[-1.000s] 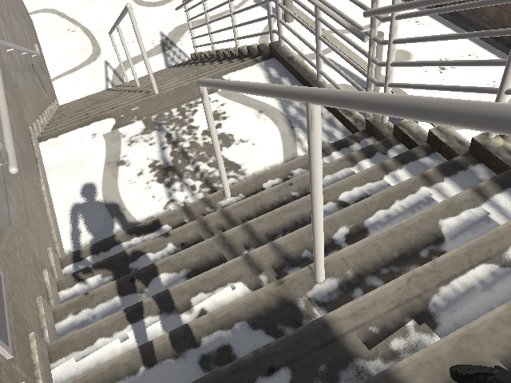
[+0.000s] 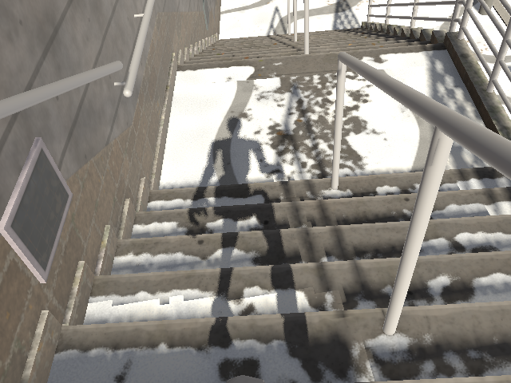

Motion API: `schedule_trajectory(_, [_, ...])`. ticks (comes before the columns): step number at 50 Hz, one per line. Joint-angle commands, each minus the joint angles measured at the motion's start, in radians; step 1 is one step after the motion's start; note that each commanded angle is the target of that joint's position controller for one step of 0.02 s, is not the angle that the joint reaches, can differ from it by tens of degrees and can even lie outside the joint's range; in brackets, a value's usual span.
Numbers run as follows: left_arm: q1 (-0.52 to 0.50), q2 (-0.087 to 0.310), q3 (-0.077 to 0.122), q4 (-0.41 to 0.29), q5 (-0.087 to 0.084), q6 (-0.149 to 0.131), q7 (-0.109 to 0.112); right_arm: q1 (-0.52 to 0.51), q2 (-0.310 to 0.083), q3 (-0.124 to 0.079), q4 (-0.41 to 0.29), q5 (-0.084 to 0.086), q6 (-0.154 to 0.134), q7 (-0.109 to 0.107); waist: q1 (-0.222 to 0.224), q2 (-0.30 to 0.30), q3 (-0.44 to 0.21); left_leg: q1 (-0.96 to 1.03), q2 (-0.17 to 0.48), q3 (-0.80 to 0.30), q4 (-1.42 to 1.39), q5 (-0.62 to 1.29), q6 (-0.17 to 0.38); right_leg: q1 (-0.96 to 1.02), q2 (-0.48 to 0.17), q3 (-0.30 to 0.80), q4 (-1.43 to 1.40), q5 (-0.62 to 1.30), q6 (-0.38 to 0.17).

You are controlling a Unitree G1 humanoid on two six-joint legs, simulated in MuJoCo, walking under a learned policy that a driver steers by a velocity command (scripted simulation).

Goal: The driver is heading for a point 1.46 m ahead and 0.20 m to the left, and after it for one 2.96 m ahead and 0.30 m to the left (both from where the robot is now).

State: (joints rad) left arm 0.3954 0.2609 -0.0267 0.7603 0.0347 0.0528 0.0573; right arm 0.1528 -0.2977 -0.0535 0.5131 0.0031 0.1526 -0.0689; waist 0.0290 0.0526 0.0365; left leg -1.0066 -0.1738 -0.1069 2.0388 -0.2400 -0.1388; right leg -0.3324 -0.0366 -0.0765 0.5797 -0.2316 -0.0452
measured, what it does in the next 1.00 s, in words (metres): walks ahead, turning left: left foot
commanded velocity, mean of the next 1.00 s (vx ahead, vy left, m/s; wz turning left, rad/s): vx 0.24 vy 0.00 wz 0.35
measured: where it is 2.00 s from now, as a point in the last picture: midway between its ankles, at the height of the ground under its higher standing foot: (275, 311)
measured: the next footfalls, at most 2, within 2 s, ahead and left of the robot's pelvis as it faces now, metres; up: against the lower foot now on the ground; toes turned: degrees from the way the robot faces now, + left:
left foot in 0.36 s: +0.04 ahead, +0.15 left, +0.00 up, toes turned +13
right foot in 1.08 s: +0.44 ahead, -0.07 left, -0.17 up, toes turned +21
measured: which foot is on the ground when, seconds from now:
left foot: up 0.00-0.34, down 0.36-1.00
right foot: down 0.00-0.36, up 0.38-1.00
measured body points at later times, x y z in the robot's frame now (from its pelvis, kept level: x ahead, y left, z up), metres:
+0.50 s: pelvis +0.01 +0.05 -0.01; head -0.02 +0.10 +0.44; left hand +0.04 +0.36 -0.13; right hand +0.12 -0.20 -0.10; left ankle +0.00 +0.14 -0.73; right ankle +0.13 -0.09 -0.60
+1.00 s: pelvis +0.21 +0.04 -0.07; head +0.21 +0.05 +0.38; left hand +0.30 +0.35 -0.15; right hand +0.26 -0.22 -0.20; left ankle +0.00 +0.14 -0.73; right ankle +0.40 -0.09 -0.78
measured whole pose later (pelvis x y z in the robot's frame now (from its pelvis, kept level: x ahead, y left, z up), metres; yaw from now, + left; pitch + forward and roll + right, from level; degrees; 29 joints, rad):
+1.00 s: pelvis +0.21 +0.04 -0.07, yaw +20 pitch +5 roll +2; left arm 0.19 0.31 0.08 0.68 -0.01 -0.07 -0.07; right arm 0.54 -0.22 -0.04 0.81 0.01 -0.01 -0.05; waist -0.09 -0.06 -0.11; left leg -0.24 -0.04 -0.13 0.94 -0.78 -0.01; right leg -0.63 -0.09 0.16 0.62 0.32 0.01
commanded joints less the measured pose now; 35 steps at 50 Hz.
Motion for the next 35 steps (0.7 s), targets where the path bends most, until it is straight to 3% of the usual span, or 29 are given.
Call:
schedule_trajectory(1, [-0.073,0.087,-0.007,-0.110,0.001,-0.009,0.035,0.001,0.002,0.022,-0.101,0.000,-0.007,0.002,-0.049,-0.107,-0.072,-0.028,0.034,-0.002,0.052,0.087,-0.034,0.057,-0.228,0.207,-0.182,0.153,-0.167])
schedule_trajectory(3, [-0.004,0.131,0.007,-0.105,0.006,-0.011,0.056,-0.035,-0.003,0.024,-0.124,-0.003,-0.021,0.000,-0.010,-0.131,-0.087,-0.056,0.045,-0.002,0.042,0.053,-0.037,0.145,-0.254,0.222,-0.165,0.165,-0.197])
schedule_trajectory(7, [0.069,0.144,0.036,-0.106,0.002,-0.008,0.092,-0.141,0.024,0.038,-0.168,0.002,-0.039,0.014,0.047,-0.165,-0.078,-0.124,0.118,-0.018,-0.162,0.014,-0.028,0.273,-0.307,0.250,-0.138,0.085,-0.208])
schedule_trajectory(10, [0.015,0.165,0.069,-0.118,0.005,-0.004,0.097,-0.204,0.051,0.059,-0.182,-0.005,-0.055,0.044,0.048,-0.178,-0.056,0.048,0.221,0.027,-0.641,0.035,0.027,0.211,-0.312,0.218,-0.180,-0.052,-0.176])
schedule_trajectory(11, [-0.015,0.191,0.084,-0.121,0.015,-0.001,0.087,-0.226,0.043,0.054,-0.182,-0.006,-0.059,0.054,0.057,-0.162,-0.041,0.162,0.237,0.048,-0.825,0.023,0.063,0.147,-0.315,0.193,-0.189,-0.056,-0.176])
schedule_trajectory(12, [-0.049,0.211,0.095,-0.129,0.014,0.004,0.079,-0.220,0.037,0.049,-0.161,0.012,-0.060,0.067,0.052,-0.182,-0.055,0.315,0.211,0.106,-0.934,-0.025,0.088,0.073,-0.299,0.159,-0.196,-0.055,-0.173])
schedule_trajectory(14, [-0.063,0.222,0.113,-0.120,-0.031,0.022,0.058,-0.084,0.023,0.024,-0.076,0.055,-0.060,0.076,0.026,-0.241,-0.061,0.578,0.139,0.233,-1.180,-0.085,0.134,-0.022,-0.278,0.098,-0.195,-0.203,-0.137])
schedule_trajectory(15, [-0.076,0.199,0.110,-0.123,-0.058,0.021,0.058,-0.023,0.016,0.011,-0.047,0.059,-0.052,0.077,0.008,-0.258,-0.030,0.649,0.140,0.238,-1.252,-0.097,0.151,-0.054,-0.286,0.094,-0.188,-0.285,-0.124])
schedule_trajectory(16, [-0.087,0.192,0.116,-0.127,-0.072,0.020,0.051,0.035,0.000,-0.004,-0.018,0.068,-0.051,0.083,-0.012,-0.269,-0.049,0.752,0.148,0.221,-1.290,-0.150,0.176,-0.097,-0.303,0.090,-0.192,-0.408,-0.107])
schedule_trajectory(17, [-0.074,0.160,0.117,-0.127,-0.074,0.015,0.041,0.160,-0.040,-0.031,0.034,0.067,-0.059,0.082,-0.051,-0.165,-0.086,0.917,0.136,0.182,-1.344,-0.222,0.212,-0.180,-0.278,0.057,-0.067,-0.540,-0.067])
schedule_trajectory(18, [-0.071,0.097,0.108,-0.112,-0.052,0.007,0.021,0.305,-0.092,-0.058,0.097,0.051,-0.074,0.087,-0.117,0.031,-0.053,1.110,0.193,0.002,-1.430,-0.227,0.249,-0.442,-0.174,-0.093,0.327,-0.577,0.030])
schedule_trajectory(19, [-0.216,0.032,0.088,-0.220,-0.048,-0.025,0.001,0.383,-0.267,-0.094,0.088,0.031,-0.100,0.091,-0.136,0.288,0.044,1.196,0.485,-0.718,-1.647,-0.343,0.432,-0.939,-0.015,-0.024,0.742,-0.652,0.097])
schedule_trajectory(20, [-0.439,0.088,0.106,-0.269,-0.079,-0.080,-0.012,0.475,-0.274,-0.107,0.115,-0.010,-0.157,0.110,-0.274,0.074,-0.019,1.190,0.580,-0.967,-1.880,-0.695,0.543,-1.063,0.031,0.283,0.841,-0.474,0.058])
schedule_trajectory(21, [-0.417,0.097,0.112,-0.265,-0.095,-0.092,-0.010,0.401,-0.212,-0.086,0.140,-0.006,-0.165,0.098,-0.174,0.075,0.096,1.138,0.559,-0.846,-1.887,-0.700,0.485,-1.104,0.013,0.296,0.820,-0.324,0.039])
schedule_trajectory(22, [-0.301,0.096,0.119,-0.201,-0.060,-0.081,0.000,0.327,-0.155,-0.065,0.152,0.016,-0.149,0.087,-0.085,0.160,0.077,1.056,0.508,-0.694,-1.855,-0.662,0.402,-1.023,-0.009,0.262,0.828,-0.221,0.045])
schedule_trajectory(23, [-0.157,0.116,0.131,-0.127,-0.036,-0.057,0.008,0.223,-0.073,-0.034,0.144,0.016,-0.129,0.086,0.009,0.208,0.039,0.882,0.441,-0.550,-1.804,-0.647,0.306,-0.871,-0.033,0.229,0.884,-0.117,0.052])
schedule_trajectory(24, [-0.051,0.118,0.143,-0.072,-0.033,-0.046,-0.003,0.157,-0.037,-0.013,0.143,0.002,-0.113,0.088,0.059,0.218,0.038,0.705,0.368,-0.420,-1.773,-0.614,0.255,-0.747,-0.012,0.176,0.967,-0.040,0.074])
schedule_trajectory(25, [-0.026,0.099,0.138,-0.063,-0.044,-0.039,-0.020,0.148,-0.039,-0.008,0.142,-0.013,-0.106,0.085,0.071,0.191,0.030,0.601,0.317,-0.340,-1.764,-0.544,0.238,-0.678,0.008,0.127,1.041,0.030,0.091])
schedule_trajectory(27, [-0.005,0.071,0.129,-0.051,-0.039,-0.044,-0.033,0.115,-0.038,0.008,0.137,-0.033,-0.125,0.076,0.101,0.054,-0.013,0.419,0.285,-0.247,-1.788,-0.352,0.248,-0.457,0.019,0.110,1.040,0.213,0.094])
schedule_trajectory(28, [0.009,0.051,0.123,-0.047,-0.032,-0.057,-0.033,0.126,-0.070,0.004,0.154,-0.039,-0.134,0.069,0.097,0.059,-0.031,0.383,0.291,-0.224,-1.801,-0.246,0.260,-0.374,0.031,0.101,1.104,0.264,0.105])
schedule_trajectory(29, [-0.017,0.035,0.115,-0.068,-0.025,-0.066,-0.035,0.155,-0.056,0.010,0.180,-0.030,-0.139,0.060,0.086,0.050,-0.015,0.416,0.293,-0.198,-1.784,-0.206,0.270,-0.404,0.019,0.106,1.070,0.298,0.106])
schedule_trajectory(31, [-0.062,0.051,0.112,-0.097,-0.017,-0.075,-0.035,0.280,-0.038,0.010,0.235,-0.001,-0.143,0.046,0.029,0.062,-0.003,0.582,0.302,-0.198,-1.768,-0.206,0.295,-0.508,-0.005,0.126,0.948,0.338,0.108])
schedule_trajectory(34, [-0.181,0.053,0.103,-0.126,-0.019,-0.083,-0.038,0.401,-0.042,0.001,0.279,-0.010,-0.157,0.036,-0.039,0.073,0.011,0.795,0.342,-0.245,-1.723,-0.158,0.330,-0.631,-0.029,0.164,0.719,0.408,0.095])
schedule_trajectory(35, [-0.184,0.059,0.104,-0.128,-0.030,-0.084,-0.042,0.430,-0.039,0.000,0.286,-0.013,-0.163,0.035,-0.051,0.084,0.009,0.843,0.355,-0.269,-1.710,-0.149,0.343,-0.649,-0.035,0.177,0.669,0.401,0.091])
